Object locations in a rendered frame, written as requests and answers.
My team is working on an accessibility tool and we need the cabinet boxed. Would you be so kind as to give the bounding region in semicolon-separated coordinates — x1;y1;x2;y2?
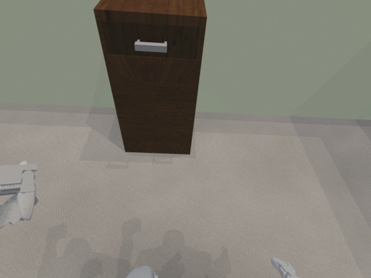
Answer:
93;0;207;155

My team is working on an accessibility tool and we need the robot right hand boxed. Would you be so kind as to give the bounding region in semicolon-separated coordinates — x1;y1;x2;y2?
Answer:
271;257;300;278

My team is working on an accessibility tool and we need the handle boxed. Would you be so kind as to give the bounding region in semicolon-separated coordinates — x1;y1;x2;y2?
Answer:
134;39;167;53

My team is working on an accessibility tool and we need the robot left hand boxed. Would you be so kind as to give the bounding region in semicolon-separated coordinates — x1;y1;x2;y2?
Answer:
0;161;38;229

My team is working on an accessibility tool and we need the drawer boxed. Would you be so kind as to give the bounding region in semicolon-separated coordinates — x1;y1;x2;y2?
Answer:
103;20;199;59

